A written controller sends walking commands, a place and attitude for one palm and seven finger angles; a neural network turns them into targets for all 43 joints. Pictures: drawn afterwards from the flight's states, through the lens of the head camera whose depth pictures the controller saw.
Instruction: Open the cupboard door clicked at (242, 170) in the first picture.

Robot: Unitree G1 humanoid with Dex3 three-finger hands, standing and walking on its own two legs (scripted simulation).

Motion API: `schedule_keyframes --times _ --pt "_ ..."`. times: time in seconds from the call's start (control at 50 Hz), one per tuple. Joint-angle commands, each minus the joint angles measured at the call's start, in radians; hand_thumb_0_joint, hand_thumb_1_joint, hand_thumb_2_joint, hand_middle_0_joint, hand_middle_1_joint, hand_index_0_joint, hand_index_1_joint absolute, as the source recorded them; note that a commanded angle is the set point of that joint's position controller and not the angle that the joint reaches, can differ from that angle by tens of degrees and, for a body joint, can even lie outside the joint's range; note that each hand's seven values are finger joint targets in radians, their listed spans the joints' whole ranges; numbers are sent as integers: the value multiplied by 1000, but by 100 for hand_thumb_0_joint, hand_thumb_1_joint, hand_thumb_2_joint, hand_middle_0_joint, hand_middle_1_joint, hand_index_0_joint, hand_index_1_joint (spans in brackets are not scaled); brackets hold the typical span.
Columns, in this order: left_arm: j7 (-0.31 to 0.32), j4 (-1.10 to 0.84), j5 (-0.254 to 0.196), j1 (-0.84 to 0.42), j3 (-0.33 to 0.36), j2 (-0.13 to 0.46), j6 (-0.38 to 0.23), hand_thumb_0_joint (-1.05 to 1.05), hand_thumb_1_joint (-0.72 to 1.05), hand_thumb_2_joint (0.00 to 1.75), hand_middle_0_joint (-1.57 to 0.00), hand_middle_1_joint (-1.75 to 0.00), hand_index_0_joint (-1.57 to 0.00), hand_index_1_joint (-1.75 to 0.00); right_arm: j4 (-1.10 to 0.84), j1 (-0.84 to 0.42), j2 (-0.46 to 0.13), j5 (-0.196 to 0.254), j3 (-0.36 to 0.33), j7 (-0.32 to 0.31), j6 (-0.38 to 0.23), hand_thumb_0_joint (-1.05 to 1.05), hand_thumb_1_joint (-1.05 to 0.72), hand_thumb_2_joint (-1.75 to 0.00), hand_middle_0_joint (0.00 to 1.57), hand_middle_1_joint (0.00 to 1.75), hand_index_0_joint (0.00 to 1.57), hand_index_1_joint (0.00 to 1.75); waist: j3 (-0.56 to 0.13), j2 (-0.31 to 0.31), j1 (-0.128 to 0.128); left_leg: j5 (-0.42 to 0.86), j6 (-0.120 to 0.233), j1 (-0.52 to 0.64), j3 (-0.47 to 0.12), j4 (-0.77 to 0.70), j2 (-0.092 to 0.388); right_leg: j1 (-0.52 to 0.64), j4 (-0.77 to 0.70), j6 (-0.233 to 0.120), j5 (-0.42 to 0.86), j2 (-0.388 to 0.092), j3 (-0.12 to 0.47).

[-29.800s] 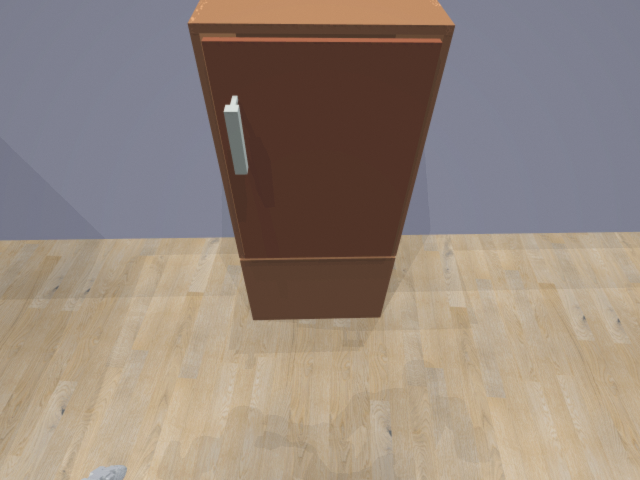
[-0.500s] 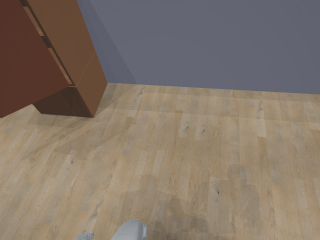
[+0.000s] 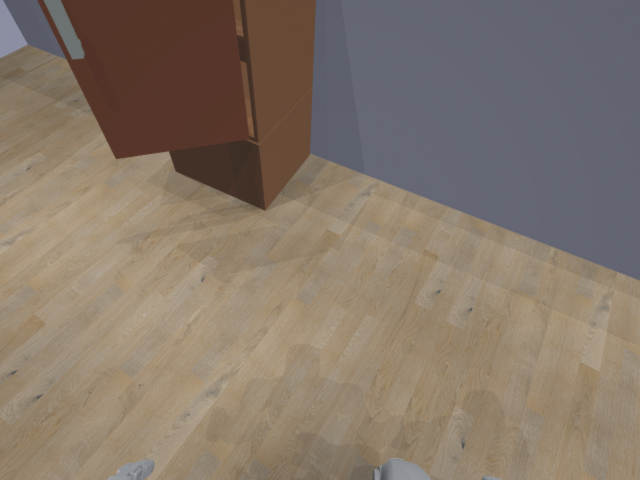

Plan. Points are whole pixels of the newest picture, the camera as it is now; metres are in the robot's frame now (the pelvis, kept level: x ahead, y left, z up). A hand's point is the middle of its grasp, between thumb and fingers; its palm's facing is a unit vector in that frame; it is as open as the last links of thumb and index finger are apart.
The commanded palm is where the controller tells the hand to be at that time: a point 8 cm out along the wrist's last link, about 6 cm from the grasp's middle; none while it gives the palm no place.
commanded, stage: turn to face it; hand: left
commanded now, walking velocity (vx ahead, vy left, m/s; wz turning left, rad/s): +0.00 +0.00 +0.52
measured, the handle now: (64, 19) +0.96 +0.64 +0.03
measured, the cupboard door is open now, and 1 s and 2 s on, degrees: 44 44 44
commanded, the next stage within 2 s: take the last steps up to it in 0.38 s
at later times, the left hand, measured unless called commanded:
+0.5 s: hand out of the picture +0.00 +0.16 -0.17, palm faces +0.30 -0.93 -0.23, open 7.3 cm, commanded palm none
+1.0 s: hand out of the picture +0.09 +0.19 -0.16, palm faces +0.35 -0.91 -0.22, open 7.4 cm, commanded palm none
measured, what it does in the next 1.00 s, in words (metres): steps on the spot, turning left: right foot, then left foot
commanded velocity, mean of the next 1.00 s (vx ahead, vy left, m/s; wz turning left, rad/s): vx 0.16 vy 0.06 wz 0.24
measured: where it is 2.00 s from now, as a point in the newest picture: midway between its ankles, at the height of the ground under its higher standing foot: (262, 409)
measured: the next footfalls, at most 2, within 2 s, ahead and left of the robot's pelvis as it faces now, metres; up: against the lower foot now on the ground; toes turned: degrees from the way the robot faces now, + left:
right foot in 0.16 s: +0.04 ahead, -0.15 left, +0.00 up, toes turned +3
left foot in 0.54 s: +0.03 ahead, +0.10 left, +0.00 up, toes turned +18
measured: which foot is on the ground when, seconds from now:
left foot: down 0.00-0.16, up 0.18-0.52, down 0.54-0.94, up 0.96-1.00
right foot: up 0.00-0.14, down 0.16-0.56, up 0.58-0.92, down 0.94-1.00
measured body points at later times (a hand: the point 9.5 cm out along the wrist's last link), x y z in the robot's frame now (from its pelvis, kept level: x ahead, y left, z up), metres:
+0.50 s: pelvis +0.01 -0.03 +0.00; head +0.06 -0.02 +0.44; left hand -0.02 +0.21 -0.15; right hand +0.16 -0.25 -0.15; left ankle -0.02 +0.09 -0.71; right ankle +0.00 -0.15 -0.74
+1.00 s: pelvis +0.09 -0.01 -0.01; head +0.11 -0.03 +0.44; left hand +0.08 +0.24 -0.14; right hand +0.13 -0.24 -0.18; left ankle -0.01 +0.08 -0.71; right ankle +0.13 -0.09 -0.74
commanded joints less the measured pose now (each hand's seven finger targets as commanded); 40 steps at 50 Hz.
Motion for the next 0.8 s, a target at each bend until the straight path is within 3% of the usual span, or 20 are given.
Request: schedule_keyframes --times 0.0,0.06,0.1,0.12,0.14,0.16,0.18,0.2,0.24,0.34,0.38,0.44,0.48,0.5,0.52,0.54,0.56,0.6,0.66,0.78 --pt "7 -89 -4 -19 8 55 -27 0 90 90 -20 -30 -20 -30 -60 27 -207 -5 -66 -16 -15 0 -90 -90 20 30 20 30 -118 192 -38 200 130 80 -261 -142 224 40 -156 -6 -28 43 -19" --pt "12 -83 -11 29 6 51 -38 0 90 90 -20 -30 -20 -30 -65 13 -207 -4 -73 -18 -9 0 -90 -90 20 30 20 30 -154 202 -18 324 118 57 -289 -70 207 176 -333 -20 17 86 -36" --pt "20 -64 -13 106 15 77 -54 0 90 90 -20 -30 -20 -30 -75 -6 -179 6 -68 -16 -8 0 -90 -90 20 30 20 30 -175 144 25 257 64 -57 -271 17 151 384 -580 -32 177 61 -18" --pt "28 -56 0 142 30 144 -64 0 90 90 -20 -30 -20 -30 -83 10 -123 16 -62 -10 -10 0 -90 -90 20 30 20 30 -198 -48 39 23 -1 -218 -174 175 55 537 -692 -83 213 -123 163" --pt "30 -57 10 144 37 204 -67 0 90 90 -20 -30 -20 -30 -105 -1 -84 15 -56 -6 -14 0 -90 -90 20 30 20 30 -159 -258 46 -370 -68 -334 -6 421 -73 518 -722 -214 388 -373 383" --pt "34 -56 0 127 25 170 -70 0 90 90 -20 -30 -20 -30 -83 -4 -127 2 -64 -8 -3 0 -90 -90 20 30 20 30 -137 -220 32 -380 -60 -310 -66 613 -14 403 -706 -256 452 -383 345" --pt "39 -63 -2 76 23 142 -66 0 90 90 -20 -30 -20 -30 -71 2 -116 5 -68 -7 7 0 -90 -90 20 30 20 30 -123 -217 4 -339 -65 -307 -62 705 3 371 -690 -260 488 -341 311" --pt "36 -69 -5 35 9 106 -66 0 90 90 -20 -30 -20 -30 -48 -4 -113 4 -62 -1 14 0 -90 -90 20 30 20 30 -70 -168 -16 -259 -74 -314 -48 759 25 351 -667 -241 543 -270 191" --pt "34 -70 -7 30 1 84 -73 0 90 90 -20 -30 -20 -30 -29 13 -88 5 -49 7 18 0 -90 -90 20 30 20 30 -84 -170 -30 -185 -89 -306 -15 745 34 376 -643 -202 649 -210 53" --pt "34 -21 2 133 12 108 -75 0 90 90 -20 -30 -20 -30 -16 -58 -54 12 -27 7 14 0 -90 -90 20 30 20 30 -91 -142 18 -230 -94 -223 58 479 33 445 -617 -208 759 -222 0" --pt "32 2 6 162 18 115 -73 0 90 90 -20 -30 -20 -30 -14 -78 -39 14 -20 6 8 0 -90 -90 20 30 20 30 -91 -174 34 -249 -85 -181 83 372 24 459 -596 -212 796 -227 -7" --pt "32 24 6 168 24 133 -68 0 90 90 -20 -30 -20 -30 -2 -58 -38 16 -13 0 -4 0 -90 -90 20 30 20 30 -99 -190 25 -207 -68 -87 111 191 10 445 -552 -205 799 -230 -16" --pt "28 37 -4 145 21 123 -66 0 90 90 -20 -30 -20 -30 25 8 -56 11 -12 -2 -15 0 -90 -90 20 30 20 30 -110 -158 -14 -41 -54 87 118 -10 9 352 -489 -154 644 -207 -46" --pt "22 29 -14 131 19 108 -63 0 90 90 -20 -30 -20 -30 36 57 -104 5 -20 -4 -25 0 -90 -90 20 30 20 30 -136 -33 -42 74 -23 219 66 -86 69 253 -400 -113 489 -179 -87" --pt "13 5 -16 138 14 57 -57 0 90 90 -20 -30 -20 -30 39 108 -192 -8 -40 -8 -30 0 -90 -90 20 30 20 30 -171 225 -61 212 88 340 -218 -99 279 52 -224 -53 78 -51 -167" --pt "11 -29 -5 79 -4 21 -52 0 90 90 -20 -30 -20 -30 48 172 -242 -11 -51 -13 -18 0 -90 -90 20 30 20 30 -144 302 -94 190 196 306 -341 -179 412 -55 -51 -55 -286 8 -142" --pt "14 -33 3 -8 -3 32 -41 0 90 90 -20 -30 -20 -30 58 191 -225 -12 -48 -25 -24 0 -90 -90 20 30 20 30 -117 319 -116 33 210 261 -379 -228 388 -117 62 -60 -266 2 -65" --pt "-7 -9 4 -22 3 39 -49 0 90 90 -20 -30 -20 -30 34 129 -171 -6 -34 -36 -36 0 -90 -90 20 30 20 30 -44 226 -71 -115 191 178 -317 -259 329 -160 152 -68 -114 -19 -14" --pt "-23 40 5 60 0 17 -53 0 90 90 -20 -30 -20 -30 28 107 -136 -1 -20 -35 -63 0 -90 -90 20 30 20 30 -54 147 -22 -19 151 166 -183 -270 251 -104 105 -64 11 -15 -40" --pt "-26 22 5 6 -13 -1 -63 0 90 90 -20 -30 -20 -30 64 181 -121 -2 -19 -30 -74 0 -90 -90 20 30 20 30 -13 144 -32 -56 171 137 -153 -299 240 -29 -157 -60 36 -6 -72"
